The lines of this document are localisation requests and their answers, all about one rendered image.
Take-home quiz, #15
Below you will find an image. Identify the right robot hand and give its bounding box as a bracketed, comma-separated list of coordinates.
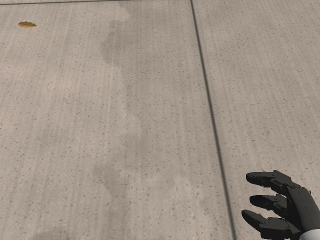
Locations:
[241, 170, 320, 240]

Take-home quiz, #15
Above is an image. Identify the right robot forearm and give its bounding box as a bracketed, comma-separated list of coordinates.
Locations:
[299, 229, 320, 240]

